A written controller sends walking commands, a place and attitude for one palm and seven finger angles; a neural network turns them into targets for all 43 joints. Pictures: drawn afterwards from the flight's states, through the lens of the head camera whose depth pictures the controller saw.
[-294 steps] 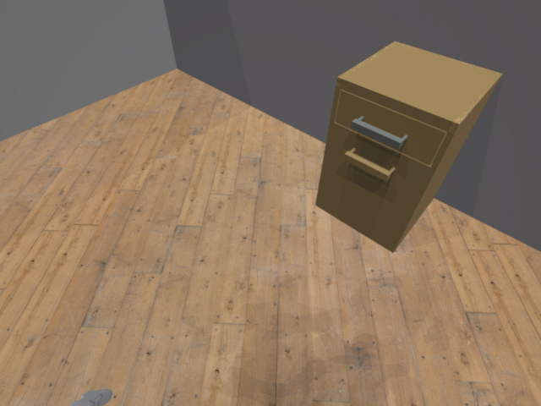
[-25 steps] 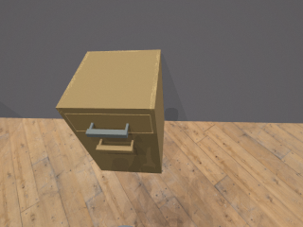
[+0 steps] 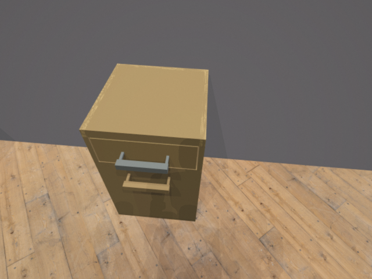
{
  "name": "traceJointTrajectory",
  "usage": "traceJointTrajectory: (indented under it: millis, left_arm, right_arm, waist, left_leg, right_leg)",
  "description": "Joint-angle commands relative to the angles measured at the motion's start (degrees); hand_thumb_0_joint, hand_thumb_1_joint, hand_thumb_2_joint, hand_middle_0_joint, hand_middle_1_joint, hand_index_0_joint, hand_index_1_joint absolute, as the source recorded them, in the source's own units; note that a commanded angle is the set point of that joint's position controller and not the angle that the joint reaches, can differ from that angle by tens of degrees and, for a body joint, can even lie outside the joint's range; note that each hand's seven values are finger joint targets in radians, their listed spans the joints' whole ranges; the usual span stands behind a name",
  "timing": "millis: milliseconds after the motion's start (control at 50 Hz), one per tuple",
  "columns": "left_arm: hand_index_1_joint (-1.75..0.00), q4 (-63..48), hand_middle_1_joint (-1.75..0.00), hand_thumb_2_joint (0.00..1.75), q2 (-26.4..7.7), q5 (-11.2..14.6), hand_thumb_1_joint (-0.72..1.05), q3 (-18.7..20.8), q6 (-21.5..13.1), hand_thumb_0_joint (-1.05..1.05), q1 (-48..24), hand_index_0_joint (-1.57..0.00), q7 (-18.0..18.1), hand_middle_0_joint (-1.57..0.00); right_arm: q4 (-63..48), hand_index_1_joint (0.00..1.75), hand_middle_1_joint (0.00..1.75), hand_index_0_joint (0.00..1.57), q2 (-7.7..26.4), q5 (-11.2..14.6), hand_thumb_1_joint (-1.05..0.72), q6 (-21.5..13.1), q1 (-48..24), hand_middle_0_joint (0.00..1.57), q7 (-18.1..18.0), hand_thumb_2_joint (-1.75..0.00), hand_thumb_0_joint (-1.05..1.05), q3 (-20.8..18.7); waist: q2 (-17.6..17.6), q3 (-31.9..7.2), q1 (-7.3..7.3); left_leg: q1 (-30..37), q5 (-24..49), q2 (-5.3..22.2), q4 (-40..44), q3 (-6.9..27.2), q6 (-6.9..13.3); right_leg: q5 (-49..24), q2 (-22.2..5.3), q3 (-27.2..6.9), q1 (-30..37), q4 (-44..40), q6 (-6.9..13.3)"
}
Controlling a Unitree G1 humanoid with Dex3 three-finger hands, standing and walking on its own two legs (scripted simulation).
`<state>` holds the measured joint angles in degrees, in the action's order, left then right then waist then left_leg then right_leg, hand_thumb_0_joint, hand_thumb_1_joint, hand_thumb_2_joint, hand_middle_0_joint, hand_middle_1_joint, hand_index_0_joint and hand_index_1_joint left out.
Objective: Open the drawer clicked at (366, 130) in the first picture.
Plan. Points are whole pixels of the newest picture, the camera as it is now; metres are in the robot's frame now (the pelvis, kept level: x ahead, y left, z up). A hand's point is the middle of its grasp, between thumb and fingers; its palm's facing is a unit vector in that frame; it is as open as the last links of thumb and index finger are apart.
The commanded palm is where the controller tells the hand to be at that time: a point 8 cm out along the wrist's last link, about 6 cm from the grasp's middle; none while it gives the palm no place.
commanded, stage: come to a stop and stand still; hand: left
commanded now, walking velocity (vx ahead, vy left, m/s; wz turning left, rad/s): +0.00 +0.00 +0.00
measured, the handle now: (143, 161) +0.53 +0.20 -0.19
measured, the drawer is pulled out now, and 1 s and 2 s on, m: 0.00 0.00 0.00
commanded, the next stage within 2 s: look again from close up in 0.22 s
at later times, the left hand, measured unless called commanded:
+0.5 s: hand out of the picture +0.01 +0.18 -0.18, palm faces +0.01 -0.98 -0.22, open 7.4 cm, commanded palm none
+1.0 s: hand out of the picture -0.04 +0.17 -0.17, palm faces -0.01 -0.98 -0.19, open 7.4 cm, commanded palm +0.07 +0.22 -0.07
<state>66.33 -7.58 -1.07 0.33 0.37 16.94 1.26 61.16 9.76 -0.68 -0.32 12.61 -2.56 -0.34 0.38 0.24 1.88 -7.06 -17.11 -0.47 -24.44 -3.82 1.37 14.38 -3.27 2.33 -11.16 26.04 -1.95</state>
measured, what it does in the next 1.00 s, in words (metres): stands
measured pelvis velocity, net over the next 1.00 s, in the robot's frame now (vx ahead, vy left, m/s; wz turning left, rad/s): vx -0.04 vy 0.00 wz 0.00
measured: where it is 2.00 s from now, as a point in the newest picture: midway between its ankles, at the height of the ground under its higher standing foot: outside the picture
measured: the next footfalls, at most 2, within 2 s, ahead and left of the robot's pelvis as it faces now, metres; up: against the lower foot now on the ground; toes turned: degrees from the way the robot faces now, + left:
none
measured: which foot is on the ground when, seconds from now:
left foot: down 0.00-1.00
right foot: down 0.00-1.00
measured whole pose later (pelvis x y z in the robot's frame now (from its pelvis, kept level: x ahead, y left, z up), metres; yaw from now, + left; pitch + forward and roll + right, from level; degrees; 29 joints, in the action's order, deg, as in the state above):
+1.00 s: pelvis -0.04 +0.00 +0.00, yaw +0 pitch -2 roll -1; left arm 53.7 -8.8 -2.6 -2.2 3.3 21.2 2.4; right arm 59.6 9.6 0.1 -0.2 17.2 -1.3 1.3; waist -0.1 2.5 0.9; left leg -9.9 -16.5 0.4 -28.7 -3.6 1.4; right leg 11.7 -2.6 2.5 -12.3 26.6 -1.7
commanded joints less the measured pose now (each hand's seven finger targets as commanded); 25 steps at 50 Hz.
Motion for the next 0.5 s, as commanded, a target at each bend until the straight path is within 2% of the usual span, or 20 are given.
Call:
traceJointTrajectory:
  millis: [0, 80, 140, 180, 280, 300, 320, 340, 360, 380, 400, 440, 480]
  left_arm:
    - [-0.3, -0.9, -0.3, 0.9, -5.2, 0.4, 0.9, 0.8, -1.0, 0.0, 2.3, -0.2, 0.9, -0.2]
    - [-0.3, -0.6, -0.3, 0.9, -5.0, 0.4, 0.9, 0.7, -0.8, 0.0, 2.5, -0.2, 1.0, -0.2]
    - [-0.3, -0.3, -0.3, 0.9, -4.8, 0.5, 0.9, 0.6, -0.5, 0.0, 2.2, -0.2, 1.0, -0.2]
    - [-0.3, -0.2, -0.3, 0.9, -4.8, 0.6, 0.9, 0.6, -0.5, 0.0, 2.4, -0.2, 1.0, -0.2]
    - [-0.3, -0.2, -0.3, 0.9, -4.7, 0.7, 0.9, 0.5, -0.6, 0.0, 2.4, -0.2, 1.0, -0.2]
    - [-0.3, -6.8, -0.3, 0.9, -15.6, 0.2, 0.9, 0.2, -2.0, 0.0, -0.5, -0.2, 0.6, -0.2]
    - [-0.3, -7.4, -0.3, 0.9, -10.1, 0.3, 0.9, 1.2, -1.8, 0.0, 0.5, -0.2, 1.0, -0.2]
    - [-0.3, -7.0, -0.3, 0.9, -9.4, 0.1, 0.9, 1.2, -2.0, 0.0, 0.2, -0.2, 0.9, -0.2]
    - [-0.3, -6.5, -0.3, 0.9, -7.4, 0.3, 0.9, 0.3, -2.1, 0.0, 2.2, -0.2, 1.1, -0.2]
    - [-0.3, -6.5, -0.3, 0.9, -6.5, 0.3, 0.9, 0.1, -2.2, 0.0, 3.5, -0.2, 1.2, -0.2]
    - [-0.3, -6.8, -0.3, 0.9, -6.8, 0.4, 0.9, -0.1, -2.0, 0.0, 3.7, -0.2, 1.2, -0.2]
    - [-0.3, -7.1, -0.3, 0.9, -7.1, 0.4, 0.9, 0.3, -1.9, 0.0, 3.2, -0.2, 1.4, -0.2]
    - [-0.3, -7.7, -0.3, 0.9, -7.4, 0.5, 0.9, 0.3, -1.8, 0.0, 3.0, -0.2, 1.5, -0.2]
  right_arm:
    - [0.5, 0.3, 0.3, 0.2, 5.0, 0.3, -0.9, -1.0, 6.0, 0.2, -0.2, -0.9, 0.0, -0.8]
    - [1.6, 0.3, 0.3, 0.2, 4.5, 0.2, -0.9, -1.2, 6.1, 0.2, -0.3, -0.9, 0.0, -0.4]
    - [2.3, 0.3, 0.3, 0.2, 4.0, 0.2, -0.9, -1.1, 6.8, 0.2, -0.2, -0.9, 0.0, -0.1]
    - [2.6, 0.3, 0.3, 0.2, 3.9, 0.1, -0.9, -1.1, 7.4, 0.2, -0.3, -0.9, 0.0, 0.0]
    - [3.5, 0.3, 0.3, 0.2, 3.2, 0.2, -0.9, -1.2, 9.4, 0.2, -0.3, -0.9, 0.0, 0.0]
    - [-3.1, 0.3, 0.3, 0.2, 10.5, 0.4, -0.9, -1.4, 6.5, 0.2, 0.9, -0.9, 0.0, -0.9]
    - [-4.2, 0.3, 0.3, 0.2, 10.1, -0.7, -0.9, -2.6, 6.5, 0.2, 0.4, -0.9, 0.0, -1.7]
    - [-3.1, 0.3, 0.3, 0.2, 8.2, -0.9, -0.9, -2.9, 7.2, 0.2, -0.1, -0.9, 0.0, -1.9]
    - [-2.6, 0.3, 0.3, 0.2, 6.5, -0.5, -0.9, -2.8, 8.1, 0.2, -0.3, -0.9, 0.0, -1.2]
    - [-2.7, 0.3, 0.3, 0.2, 5.2, -0.2, -0.9, -2.5, 8.9, 0.2, -0.2, -0.9, 0.0, -1.1]
    - [-2.8, 0.3, 0.3, 0.2, 4.5, -0.2, -0.9, -2.1, 9.3, 0.2, 0.1, -0.9, 0.0, -0.6]
    - [-2.9, 0.3, 0.3, 0.2, 4.6, -0.1, -0.9, -1.6, 9.5, 0.2, 0.2, -0.9, 0.0, -0.9]
    - [-2.8, 0.3, 0.3, 0.2, 4.7, 0.0, -0.9, -1.2, 9.4, 0.2, 0.3, -0.9, 0.0, -0.9]
  waist:
    - [1.6, 0.6, -1.68]
    - [-1.0, 2.0, -1.3]
    - [-1.2, 4.5, -1.13]
    - [-2.1, 4.5, -1.08]
    - [-1.3, 3.8, -1.16]
    - [1.2, 7.6, -2.39]
    - [-1.9, 4.0, -1.59]
    - [-3.7, -0.5, -2.27]
    - [-3.7, -3.0, -1.58]
    - [-2.3, -4.2, -1.77]
    - [-0.1, -4.4, -2.02]
    - [2.1, -1.7, -2.46]
    - [1.6, 0.3, -2.56]
  left_leg:
    - [0.7, 24.1, 7.7, 4.7, 5.3, 0.3]
    - [0.1, 22.6, 7.4, 5.7, 5.2, 0.1]
    - [-1.9, 19.0, 7.2, 7.0, 5.4, 0.0]
    - [-1.7, 18.7, 7.1, 7.1, 5.3, 0.1]
    - [-1.8, 18.6, 7.1, 7.0, 5.4, 0.0]
    - [-5.3, 18.3, 4.2, 6.7, 6.8, -0.5]
    - [-6.7, 17.1, 7.3, 3.7, 7.3, 0.3]
    - [-4.6, 23.8, 6.8, 2.6, 7.8, 1.0]
    - [-2.9, 24.4, 7.0, 1.2, 7.5, 1.2]
    - [-2.9, 22.0, 6.5, -0.4, 7.1, 1.0]
    - [-3.5, 19.2, 6.0, -1.6, 6.3, 1.0]
    - [-6.0, 15.1, 5.3, -2.5, 5.6, 0.6]
    - [-6.7, 14.8, 5.4, -2.3, 5.5, 0.3]
  right_leg:
    - [-16.3, -3.1, -2.5, 2.1, -2.9, 2.3]
    - [-13.9, -3.2, -2.4, 2.8, -3.9, 2.2]
    - [-11.8, -3.0, -2.4, 2.8, -4.5, 2.3]
    - [-11.9, -3.0, -2.5, 3.0, -4.8, 2.3]
    - [-12.3, -3.0, -2.2, 4.1, -4.7, 2.5]
    - [-7.6, -0.2, -1.2, 1.2, -0.9, 3.7]
    - [-3.8, -1.8, -1.8, 0.4, 2.1, 3.6]
    - [-9.8, -1.8, -1.7, 1.7, 3.2, 4.4]
    - [-11.1, -2.2, -1.9, 2.8, 1.8, 4.4]
    - [-12.4, -2.3, -2.3, 3.0, 1.0, 4.2]
    - [-13.9, -2.4, -2.9, 3.7, 0.7, 4.2]
    - [-17.1, -3.3, -3.4, 3.0, 0.8, 4.1]
    - [-18.4, -3.5, -3.5, 2.1, 1.1, 4.1]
